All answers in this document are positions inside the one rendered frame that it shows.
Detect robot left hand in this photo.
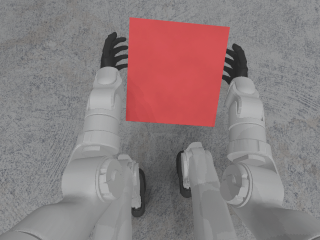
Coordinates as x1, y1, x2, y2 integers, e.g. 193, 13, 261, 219
100, 32, 129, 71

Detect carton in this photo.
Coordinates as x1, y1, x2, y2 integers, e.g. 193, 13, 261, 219
125, 17, 230, 127

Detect robot right forearm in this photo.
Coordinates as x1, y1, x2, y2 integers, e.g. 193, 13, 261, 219
225, 76, 284, 197

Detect left robot upper arm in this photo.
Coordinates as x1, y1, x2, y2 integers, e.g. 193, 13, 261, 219
0, 155, 125, 240

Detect robot right thigh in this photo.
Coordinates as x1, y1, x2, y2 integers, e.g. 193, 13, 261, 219
181, 147, 238, 240

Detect robot right hand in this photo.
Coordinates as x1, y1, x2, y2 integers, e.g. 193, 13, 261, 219
222, 43, 248, 85

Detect right robot upper arm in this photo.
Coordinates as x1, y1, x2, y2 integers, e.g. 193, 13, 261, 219
219, 162, 320, 240

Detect robot left forearm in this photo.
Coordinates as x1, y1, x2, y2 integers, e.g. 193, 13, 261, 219
61, 66, 125, 189

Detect robot right foot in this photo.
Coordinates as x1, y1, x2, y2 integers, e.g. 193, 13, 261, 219
176, 150, 192, 198

